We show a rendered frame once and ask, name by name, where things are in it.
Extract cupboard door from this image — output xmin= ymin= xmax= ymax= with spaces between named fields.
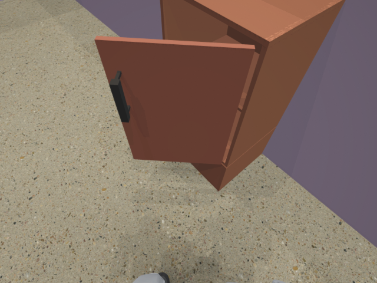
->
xmin=95 ymin=36 xmax=255 ymax=164

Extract handle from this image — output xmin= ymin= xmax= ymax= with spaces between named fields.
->
xmin=109 ymin=71 xmax=130 ymax=123

